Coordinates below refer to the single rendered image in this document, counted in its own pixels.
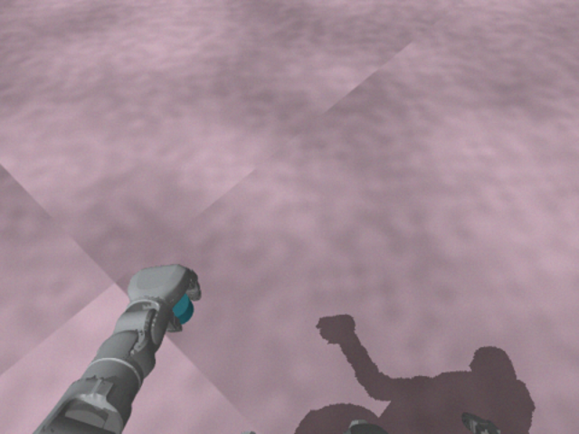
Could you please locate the tin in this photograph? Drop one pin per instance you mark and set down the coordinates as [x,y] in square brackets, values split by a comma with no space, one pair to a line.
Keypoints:
[184,309]

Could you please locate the left robot arm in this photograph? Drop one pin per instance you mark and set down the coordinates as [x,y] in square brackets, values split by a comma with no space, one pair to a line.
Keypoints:
[100,401]

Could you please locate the left robot hand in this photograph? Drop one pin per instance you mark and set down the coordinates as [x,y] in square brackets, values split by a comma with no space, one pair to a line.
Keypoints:
[168,283]

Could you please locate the right robot hand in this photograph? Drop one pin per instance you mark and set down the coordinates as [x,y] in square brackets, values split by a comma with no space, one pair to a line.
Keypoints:
[478,425]

